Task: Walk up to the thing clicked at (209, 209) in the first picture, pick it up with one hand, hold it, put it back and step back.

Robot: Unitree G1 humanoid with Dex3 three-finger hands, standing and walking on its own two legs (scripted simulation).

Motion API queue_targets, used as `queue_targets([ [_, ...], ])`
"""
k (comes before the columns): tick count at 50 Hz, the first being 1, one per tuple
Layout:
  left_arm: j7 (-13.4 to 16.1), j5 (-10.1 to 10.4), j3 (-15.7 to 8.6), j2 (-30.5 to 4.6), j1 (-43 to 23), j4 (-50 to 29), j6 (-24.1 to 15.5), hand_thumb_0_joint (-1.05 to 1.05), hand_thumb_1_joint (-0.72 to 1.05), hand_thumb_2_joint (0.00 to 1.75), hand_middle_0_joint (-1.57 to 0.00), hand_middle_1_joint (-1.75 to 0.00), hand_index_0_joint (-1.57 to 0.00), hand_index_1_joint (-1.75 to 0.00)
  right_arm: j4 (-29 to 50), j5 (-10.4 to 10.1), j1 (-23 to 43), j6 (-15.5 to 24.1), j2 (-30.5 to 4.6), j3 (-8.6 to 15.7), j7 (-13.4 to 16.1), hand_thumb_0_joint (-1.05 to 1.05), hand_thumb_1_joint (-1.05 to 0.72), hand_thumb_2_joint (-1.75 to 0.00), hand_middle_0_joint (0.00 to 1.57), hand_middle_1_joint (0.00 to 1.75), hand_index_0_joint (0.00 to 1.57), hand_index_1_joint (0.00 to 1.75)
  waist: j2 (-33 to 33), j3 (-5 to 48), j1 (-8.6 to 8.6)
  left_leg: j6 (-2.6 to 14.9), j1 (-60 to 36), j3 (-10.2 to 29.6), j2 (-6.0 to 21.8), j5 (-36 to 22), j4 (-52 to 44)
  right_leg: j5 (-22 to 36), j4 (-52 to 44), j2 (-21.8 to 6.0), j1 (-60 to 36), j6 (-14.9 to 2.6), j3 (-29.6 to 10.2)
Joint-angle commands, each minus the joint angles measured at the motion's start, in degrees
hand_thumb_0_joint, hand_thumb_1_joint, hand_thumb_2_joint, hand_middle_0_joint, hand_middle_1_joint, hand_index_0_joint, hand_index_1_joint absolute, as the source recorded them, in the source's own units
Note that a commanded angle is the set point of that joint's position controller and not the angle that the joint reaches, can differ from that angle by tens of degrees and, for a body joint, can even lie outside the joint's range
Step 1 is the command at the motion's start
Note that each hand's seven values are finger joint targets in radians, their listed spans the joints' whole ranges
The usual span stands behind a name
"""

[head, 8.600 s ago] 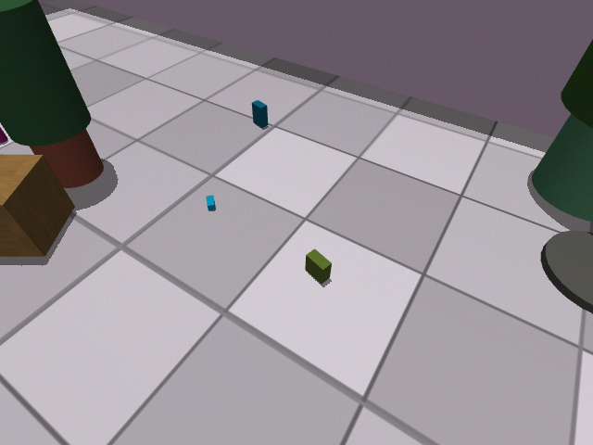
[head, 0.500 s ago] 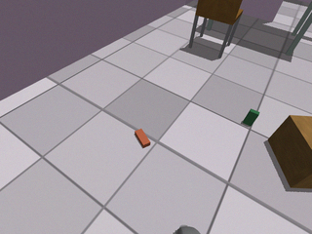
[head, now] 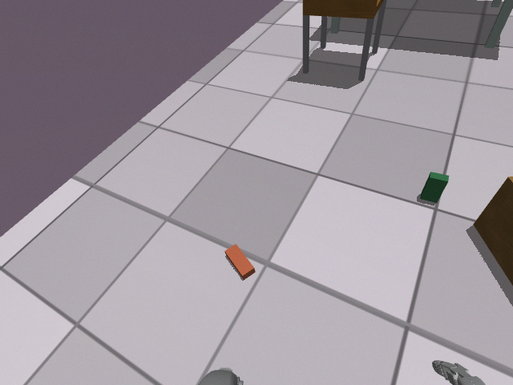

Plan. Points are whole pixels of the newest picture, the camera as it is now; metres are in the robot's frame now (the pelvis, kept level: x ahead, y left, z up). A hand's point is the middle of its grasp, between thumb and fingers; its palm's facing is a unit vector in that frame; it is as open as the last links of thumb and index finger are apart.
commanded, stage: walk up
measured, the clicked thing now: out of the picture -0.14 -1.29 -0.77
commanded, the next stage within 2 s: none
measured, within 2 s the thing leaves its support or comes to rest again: neither
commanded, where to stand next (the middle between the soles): +0.27 +0.08 m, yaw -116 degrees
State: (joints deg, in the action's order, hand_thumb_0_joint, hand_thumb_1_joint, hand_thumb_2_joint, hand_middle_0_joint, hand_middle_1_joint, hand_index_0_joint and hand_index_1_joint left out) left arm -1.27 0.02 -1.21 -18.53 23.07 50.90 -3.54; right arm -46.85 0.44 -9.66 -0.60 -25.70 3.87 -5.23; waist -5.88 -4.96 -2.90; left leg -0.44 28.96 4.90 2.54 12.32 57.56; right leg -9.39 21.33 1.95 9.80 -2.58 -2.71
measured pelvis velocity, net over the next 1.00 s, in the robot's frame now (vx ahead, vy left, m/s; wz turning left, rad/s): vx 0.31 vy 0.23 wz -0.87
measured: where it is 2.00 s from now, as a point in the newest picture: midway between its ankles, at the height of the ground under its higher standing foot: outside the picture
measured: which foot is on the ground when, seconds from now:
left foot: up 0.00-0.30, down 0.32-0.76, up 0.78-0.94, down 0.96-1.00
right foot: down 0.00-0.34, up 0.36-0.70, down 0.72-0.98, up 1.00-1.00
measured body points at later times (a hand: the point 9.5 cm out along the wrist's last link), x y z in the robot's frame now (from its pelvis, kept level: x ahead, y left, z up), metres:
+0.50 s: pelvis +0.21 +0.14 -0.01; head +0.26 +0.13 +0.44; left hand +0.40 +0.44 -0.11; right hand +0.22 -0.20 -0.10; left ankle +0.27 +0.21 -0.75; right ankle +0.15 +0.00 -0.67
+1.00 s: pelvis +0.31 +0.23 -0.05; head +0.37 +0.19 +0.39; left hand +0.64 +0.30 -0.15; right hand +0.16 -0.07 -0.14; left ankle +0.43 +0.33 -0.75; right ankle +0.30 +0.05 -0.74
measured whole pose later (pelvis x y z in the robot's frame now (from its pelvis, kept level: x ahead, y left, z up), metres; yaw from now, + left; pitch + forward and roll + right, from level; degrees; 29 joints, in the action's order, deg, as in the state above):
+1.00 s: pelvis +0.31 +0.23 -0.05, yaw -50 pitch -2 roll +2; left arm -2.5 -4.2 -3.7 -21.7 6.8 33.8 5.4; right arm -41.4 -0.3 -8.5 -0.5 -20.1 4.2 1.0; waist 4.3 -12.4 -0.9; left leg -3.1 18.0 0.5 1.9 24.5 44.2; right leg -14.5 45.2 3.4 31.1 -0.8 -9.8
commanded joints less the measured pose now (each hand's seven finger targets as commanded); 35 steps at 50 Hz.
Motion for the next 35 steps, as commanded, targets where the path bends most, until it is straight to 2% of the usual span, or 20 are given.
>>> queue_targets([
  [1,2.0,-0.2,-5.7,-18.7,-3.1,-6.5,-1.9,0.0,0.9,0.9,-0.2,-0.3,-0.2,-0.3,5.1,0.5,-0.8,-0.4,-9.9,3.2,-0.3,0.0,-0.9,-0.9,0.2,0.3,0.2,0.3,11.3,3.3,4.01,-2.73,5.9,0.7,1.5,-2.6,-4.1,-17.9,-14.1,-10.6,-4.2,-5.35,-19.0],
  [6,2.6,-0.6,-6.0,-18.5,4.7,-5.7,-2.0,0.0,0.9,0.9,-0.2,-0.3,-0.2,-0.3,8.9,1.7,8.4,0.1,-9.0,2.8,-0.7,0.0,-0.9,-0.9,0.2,0.3,0.2,0.3,12.6,0.0,-0.42,-2.66,10.2,2.5,1.2,0.9,-12.6,-9.7,-9.1,-12.0,-8.8,-8.45,-22.8],
  [9,3.0,-0.4,-6.4,-19.8,5.0,-6.8,-2.1,0.0,0.9,0.9,-0.2,-0.3,-0.2,-0.3,10.4,2.3,11.7,0.6,-9.4,3.1,-0.9,0.0,-0.9,-0.9,0.2,0.3,0.2,0.3,12.4,-1.1,0.04,-1.53,9.0,3.6,0.7,4.6,-15.9,-2.3,-4.7,-13.2,-8.3,-9.06,-25.1],
  [11,3.7,-0.4,-6.7,-21.1,3.1,-7.8,-2.3,0.0,0.9,0.9,-0.2,-0.3,-0.2,-0.3,10.8,2.3,11.3,0.9,-9.7,3.5,-1.0,0.0,-0.9,-0.9,0.2,0.3,0.2,0.3,13.3,-0.9,1.59,-0.78,5.2,4.3,0.8,4.5,-17.4,5.6,-1.4,-14.0,-5.3,-8.76,-25.6],
  [13,4.4,-0.2,-6.7,-21.9,1.2,-8.6,-2.0,0.0,0.9,0.9,-0.2,-0.3,-0.2,-0.3,10.2,2.2,8.2,1.0,-10.2,4.2,-1.0,0.0,-0.9,-0.9,0.2,0.3,0.2,0.3,13.1,-0.1,3.55,-0.29,-2.2,3.1,-0.6,5.3,-21.2,11.6,3.1,-12.6,-1.3,-7.5,-23.7],
  [14,4.8,-0.2,-6.7,-22.5,-1.0,-9.4,-1.8,0.0,0.9,0.9,-0.2,-0.3,-0.2,-0.3,9.7,2.2,4.3,1.1,-10.6,4.7,-0.8,0.0,-0.9,-0.9,0.2,0.3,0.2,0.3,12.7,1.3,6.15,0.64,-10.5,3.4,-0.8,3.5,-25.5,11.9,7.1,-11.0,3.5,-6.09,-21.7],
  [15,5.2,-0.1,-5.9,-21.2,-3.8,-10.8,-1.6,0.0,0.9,0.9,-0.2,-0.3,-0.2,-0.3,7.7,2.5,-4.8,1.3,-12.5,5.8,-0.3,0.0,-0.9,-0.9,0.2,0.3,0.2,0.3,7.3,6.3,11.73,3.0,-29.5,4.1,-0.7,-0.2,-33.0,10.8,18.4,-6.2,13.7,-2.6,-15.9],
  [16,5.6,-0.2,-4.4,-14.3,-0.4,-10.7,-1.5,0.0,0.9,0.9,-0.2,-0.3,-0.2,-0.3,6.9,3.1,-9.6,1.5,-16.7,7.2,0.5,0.0,-0.9,-0.9,0.2,0.3,0.2,0.3,-8.6,11.9,13.19,4.71,-43.6,15.5,9.3,4.8,-37.5,-9.7,34.6,1.7,25.7,0.46,-7.6],
  [17,6.1,0.1,-3.4,-11.9,3.6,-10.8,-1.1,0.0,0.9,0.9,-0.2,-0.3,-0.2,-0.3,9.0,2.3,-6.4,1.3,-17.4,6.9,1.3,0.0,-0.9,-0.9,0.2,0.3,0.2,0.3,-14.2,13.3,9.58,5.35,-44.4,28.9,20.5,-1.8,-38.6,-27.4,41.5,5.0,31.9,1.85,-4.6],
  [18,6.7,-0.2,-4.2,-15.1,7.4,-8.7,-0.4,0.0,0.9,0.9,-0.2,-0.3,-0.2,-0.3,10.5,0.8,-1.7,1.0,-17.6,6.9,1.6,0.0,-0.9,-0.9,0.2,0.3,0.2,0.3,-10.9,9.9,6.59,7.52,-36.2,32.0,23.6,3.3,-42.5,-25.8,43.9,0.5,29.9,1.63,-0.9],
  [19,6.5,-0.4,-4.5,-16.8,7.2,-7.3,-0.3,0.0,0.9,0.9,-0.2,-0.3,-0.2,-0.3,10.5,-0.4,1.1,0.7,-16.1,6.7,1.4,0.0,-0.9,-0.9,0.2,0.3,0.2,0.3,-10.0,6.9,4.82,10.18,-28.8,30.5,22.2,5.0,-44.5,-21.7,45.9,-3.1,25.7,1.45,-1.3],
  [21,5.0,0.5,-5.5,-19.1,2.1,-5.8,0.4,0.0,0.9,0.9,-0.2,-0.3,-0.2,-0.3,11.2,0.5,2.4,0.2,-9.8,4.9,1.7,0.0,-0.9,-0.9,0.2,0.3,0.2,0.3,-4.2,1.9,5.37,5.54,-21.0,12.1,13.6,-0.4,-42.6,-13.9,42.9,-4.5,21.0,3.04,-3.0],
  [22,4.4,0.8,-5.3,-18.1,2.2,-5.3,1.1,0.0,0.9,0.9,-0.2,-0.3,-0.2,-0.3,11.2,0.4,3.4,0.4,-8.3,4.4,2.1,0.0,-0.9,-0.9,0.2,0.3,0.2,0.3,-4.9,1.7,4.74,4.12,-20.7,6.0,11.2,-6.4,-41.1,-11.7,42.9,-4.4,20.5,2.78,-2.7],
  [24,3.4,0.5,-4.2,-15.0,1.9,-6.6,2.1,0.0,0.9,0.9,-0.2,-0.3,-0.2,-0.3,10.2,0.2,2.3,0.7,-7.5,3.8,2.8,0.0,-0.9,-0.9,0.2,0.3,0.2,0.3,-5.4,3.3,4.36,3.48,-23.6,-1.2,10.3,-23.4,-37.8,-8.3,42.0,-4.4,20.8,3.44,-0.5],
  [25,3.1,0.4,-3.8,-13.9,1.2,-7.2,2.4,0.0,0.9,0.9,-0.2,-0.3,-0.2,-0.3,10.4,0.2,2.6,0.7,-6.5,3.4,3.0,0.0,-0.9,-0.9,0.2,0.3,0.2,0.3,-4.7,3.5,4.2,3.77,-24.3,-4.1,10.0,-28.5,-36.9,-6.7,41.0,-4.1,20.8,3.86,0.4],
  [27,2.5,0.2,-3.5,-12.9,-1.3,-8.8,2.9,0.0,0.9,0.9,-0.2,-0.3,-0.2,-0.3,10.9,0.3,2.1,0.6,-5.6,3.2,3.4,0.0,-0.9,-0.9,0.2,0.3,0.2,0.3,-3.5,3.5,4.3,3.8,-26.5,-8.0,9.6,-31.9,-36.3,-4.0,36.2,-4.0,22.0,4.13,2.6],
  [30,1.8,0.0,-4.0,-12.9,-5.0,-10.5,3.8,0.0,0.9,0.9,-0.2,-0.3,-0.2,-0.3,11.7,0.3,2.1,0.2,-5.9,3.6,3.5,0.0,-0.9,-0.9,0.2,0.3,0.2,0.3,-1.5,2.3,4.68,3.45,-24.8,-10.7,11.9,-33.7,-35.0,0.0,28.3,-4.7,19.2,4.17,6.6],
  [33,1.1,-0.3,-4.6,-12.9,-5.9,-11.1,4.0,0.0,0.9,0.9,-0.2,-0.3,-0.2,-0.3,12.4,-0.2,1.7,-0.3,-5.5,4.0,3.7,0.0,-0.9,-0.9,0.2,0.3,0.2,0.3,1.3,3.9,4.76,-0.31,-23.8,-15.0,10.7,-31.6,-28.0,6.2,18.0,-2.6,11.7,3.46,9.1],
  [34,1.0,-0.6,-5.3,-13.5,-4.8,-11.1,4.2,0.0,0.9,0.9,-0.2,-0.3,-0.2,-0.3,12.9,-0.7,2.1,-0.4,-6.1,4.5,3.7,0.0,-0.9,-0.9,0.2,0.3,0.2,0.3,1.7,5.4,4.01,-0.45,-22.3,-14.9,11.4,-31.3,-24.7,5.2,15.7,-2.3,7.1,2.87,9.0],
  [35,1.0,-0.9,-6.0,-14.3,-3.1,-10.7,4.5,0.0,0.9,0.9,-0.2,-0.3,-0.2,-0.3,13.3,-1.1,3.1,-0.5,-6.3,4.7,3.9,0.0,-0.9,-0.9,0.2,0.3,0.2,0.3,2.4,6.0,2.7,-2.13,-17.9,-15.3,11.4,-33.2,-21.0,3.7,14.7,-1.7,1.5,1.71,8.7],
])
